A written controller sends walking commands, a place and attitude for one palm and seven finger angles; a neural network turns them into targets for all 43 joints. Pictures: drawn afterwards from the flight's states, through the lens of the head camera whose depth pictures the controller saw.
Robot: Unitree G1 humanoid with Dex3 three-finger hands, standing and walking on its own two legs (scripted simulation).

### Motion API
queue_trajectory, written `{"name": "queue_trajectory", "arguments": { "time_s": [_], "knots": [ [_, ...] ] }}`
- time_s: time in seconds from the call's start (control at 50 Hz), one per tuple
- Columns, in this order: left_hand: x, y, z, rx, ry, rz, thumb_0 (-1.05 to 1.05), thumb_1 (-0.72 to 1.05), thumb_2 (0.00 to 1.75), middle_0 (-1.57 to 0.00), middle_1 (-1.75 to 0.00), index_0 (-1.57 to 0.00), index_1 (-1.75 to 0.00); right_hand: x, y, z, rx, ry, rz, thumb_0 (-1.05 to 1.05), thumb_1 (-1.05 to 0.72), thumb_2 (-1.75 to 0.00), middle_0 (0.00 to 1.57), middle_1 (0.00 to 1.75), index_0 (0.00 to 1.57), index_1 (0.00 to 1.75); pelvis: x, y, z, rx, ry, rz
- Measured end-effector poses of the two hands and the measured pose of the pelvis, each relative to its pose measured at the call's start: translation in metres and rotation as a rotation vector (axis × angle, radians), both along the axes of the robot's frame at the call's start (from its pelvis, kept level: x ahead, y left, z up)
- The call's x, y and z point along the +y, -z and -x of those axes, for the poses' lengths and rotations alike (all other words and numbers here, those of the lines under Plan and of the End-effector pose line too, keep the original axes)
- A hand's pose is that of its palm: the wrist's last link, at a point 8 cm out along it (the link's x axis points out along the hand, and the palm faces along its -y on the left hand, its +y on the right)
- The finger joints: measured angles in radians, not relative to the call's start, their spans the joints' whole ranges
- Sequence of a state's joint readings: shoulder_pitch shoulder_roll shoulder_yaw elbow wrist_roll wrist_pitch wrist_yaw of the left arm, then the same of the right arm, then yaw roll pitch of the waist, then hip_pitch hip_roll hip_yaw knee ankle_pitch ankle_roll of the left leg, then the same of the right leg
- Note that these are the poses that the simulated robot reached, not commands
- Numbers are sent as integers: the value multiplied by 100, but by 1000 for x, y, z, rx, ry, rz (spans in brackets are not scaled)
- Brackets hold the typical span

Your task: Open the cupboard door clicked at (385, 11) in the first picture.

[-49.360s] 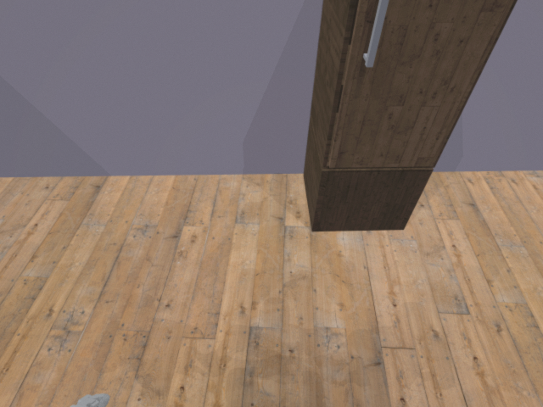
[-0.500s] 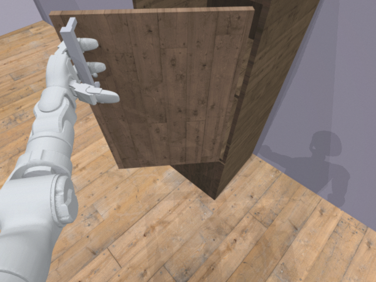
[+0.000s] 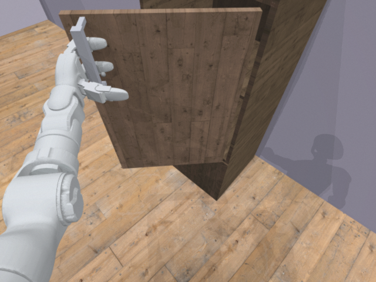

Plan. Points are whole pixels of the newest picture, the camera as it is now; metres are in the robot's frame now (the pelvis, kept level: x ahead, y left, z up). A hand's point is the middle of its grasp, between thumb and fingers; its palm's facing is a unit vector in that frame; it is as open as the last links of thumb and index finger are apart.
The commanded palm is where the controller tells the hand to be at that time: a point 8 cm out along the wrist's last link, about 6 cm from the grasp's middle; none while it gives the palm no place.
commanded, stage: close the thumb around the handle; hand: left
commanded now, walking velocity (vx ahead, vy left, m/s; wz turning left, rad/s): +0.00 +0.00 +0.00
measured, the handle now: (92, 63) +0.54 +0.19 +0.17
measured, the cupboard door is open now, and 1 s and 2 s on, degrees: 47 53 86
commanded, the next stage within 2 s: pull the door open along its arc in 0.58 s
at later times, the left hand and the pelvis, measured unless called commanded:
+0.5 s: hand (103, 76) +0.49 +0.16 +0.18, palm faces +0.05 -1.00 -0.01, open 5.8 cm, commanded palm +0.47 +0.20 +0.17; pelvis +0.00 +0.00 +0.00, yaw +0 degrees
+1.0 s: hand (103, 85) +0.46 +0.15 +0.18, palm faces +0.01 -1.00 +0.01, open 5.3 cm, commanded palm +0.40 +0.21 +0.17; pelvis +0.00 +0.00 +0.00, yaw -2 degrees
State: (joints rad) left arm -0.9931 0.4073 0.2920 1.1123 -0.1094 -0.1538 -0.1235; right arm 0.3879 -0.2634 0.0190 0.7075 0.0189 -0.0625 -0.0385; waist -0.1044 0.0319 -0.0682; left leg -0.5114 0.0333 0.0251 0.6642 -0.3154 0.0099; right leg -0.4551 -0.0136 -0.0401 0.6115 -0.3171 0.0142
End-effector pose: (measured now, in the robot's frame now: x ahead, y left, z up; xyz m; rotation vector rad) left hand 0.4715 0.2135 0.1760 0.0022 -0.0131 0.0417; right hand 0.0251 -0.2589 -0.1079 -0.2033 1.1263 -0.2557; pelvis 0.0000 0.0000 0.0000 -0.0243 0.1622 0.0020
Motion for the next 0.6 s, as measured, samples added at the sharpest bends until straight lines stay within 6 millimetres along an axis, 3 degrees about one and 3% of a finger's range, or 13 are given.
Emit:
{"name": "queue_trajectory", "arguments": {
  "time_s": [0.12,0.28,0.46,0.6],
  "knots": [
    [0,0,0,0,0,-4,-1,-25,41,-32,-123,-30,-123,-1,0,8,8,14,4,1,-90,-90,20,30,21,30,0,0,1,2,3,1],
    [-1,0,2,-3,-9,-6,-1,15,58,-34,-127,-32,-127,-2,1,15,27,11,2,1,-90,-90,20,30,21,30,0,0,3,0,1,1],
    [-1,0,6,-4,-11,-5,0,63,79,-38,-132,-35,-132,-4,1,12,9,10,2,1,-90,-90,20,30,21,30,-2,0,3,-6,1,0],
    [-1,-1,5,-1,-3,-1,1,82,87,-39,-134,-38,-135,-7,-1,6,-8,5,12,1,-90,-90,20,30,21,30,-4,0,4,-5,-1,0]
  ]
}}
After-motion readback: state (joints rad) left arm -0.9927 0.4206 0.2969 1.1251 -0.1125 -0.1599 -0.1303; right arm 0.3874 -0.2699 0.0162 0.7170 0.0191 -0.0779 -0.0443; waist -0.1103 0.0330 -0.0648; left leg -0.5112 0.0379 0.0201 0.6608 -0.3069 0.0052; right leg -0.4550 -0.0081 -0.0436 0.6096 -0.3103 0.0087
